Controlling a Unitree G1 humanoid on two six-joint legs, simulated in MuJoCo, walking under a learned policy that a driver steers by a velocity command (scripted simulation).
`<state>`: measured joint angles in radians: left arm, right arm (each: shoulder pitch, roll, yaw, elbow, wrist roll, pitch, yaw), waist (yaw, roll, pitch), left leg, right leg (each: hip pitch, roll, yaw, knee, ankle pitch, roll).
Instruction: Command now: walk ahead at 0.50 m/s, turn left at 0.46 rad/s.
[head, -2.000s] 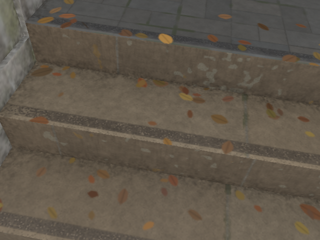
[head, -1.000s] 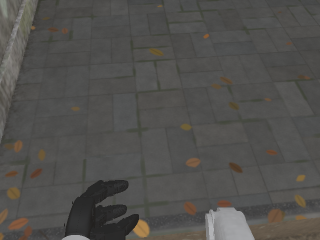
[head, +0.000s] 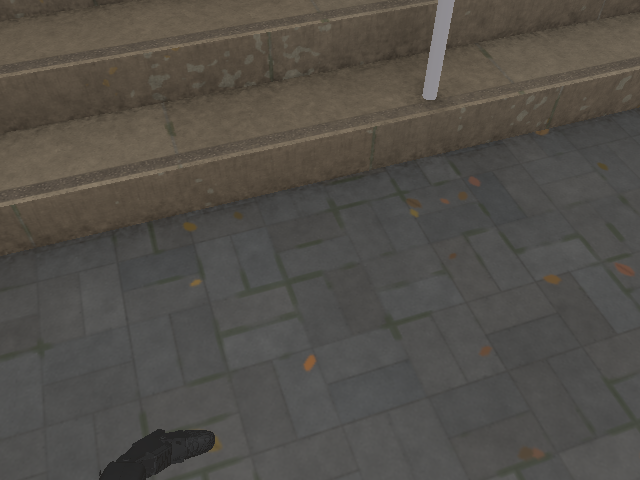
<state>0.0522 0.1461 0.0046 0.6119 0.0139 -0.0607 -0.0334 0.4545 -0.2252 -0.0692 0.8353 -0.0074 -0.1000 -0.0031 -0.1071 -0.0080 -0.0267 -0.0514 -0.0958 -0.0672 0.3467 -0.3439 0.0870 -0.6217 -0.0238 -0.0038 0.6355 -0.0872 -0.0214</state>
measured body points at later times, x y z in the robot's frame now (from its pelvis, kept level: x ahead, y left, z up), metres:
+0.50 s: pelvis +0.28 +0.04 -0.01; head +0.30 +0.05 +0.44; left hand +0.19 +0.29 -0.14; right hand +0.56 -0.11 -0.08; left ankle +0.39 +0.18 -0.71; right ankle +0.16 -0.12 -0.74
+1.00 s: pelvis +0.54 +0.16 +0.00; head +0.56 +0.17 +0.45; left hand +0.63 +0.45 -0.10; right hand +0.64 -0.09 -0.13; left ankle +0.40 +0.17 -0.74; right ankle +0.76 +0.12 -0.70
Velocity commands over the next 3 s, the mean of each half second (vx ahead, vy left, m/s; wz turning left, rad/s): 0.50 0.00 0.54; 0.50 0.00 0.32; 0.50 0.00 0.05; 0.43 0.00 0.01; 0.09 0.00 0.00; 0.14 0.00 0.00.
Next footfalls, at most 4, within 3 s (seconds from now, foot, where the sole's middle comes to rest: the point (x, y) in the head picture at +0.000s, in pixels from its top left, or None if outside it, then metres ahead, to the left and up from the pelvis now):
0.06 right None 0.20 -0.11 -0.77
0.54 left None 0.44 0.19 -0.77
1.10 right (223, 353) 0.81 0.16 -0.77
1.60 left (102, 306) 0.97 0.46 -0.77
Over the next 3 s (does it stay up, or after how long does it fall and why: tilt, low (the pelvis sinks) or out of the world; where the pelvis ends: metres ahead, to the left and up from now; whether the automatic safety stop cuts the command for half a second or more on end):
stays up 1.07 0.38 0.01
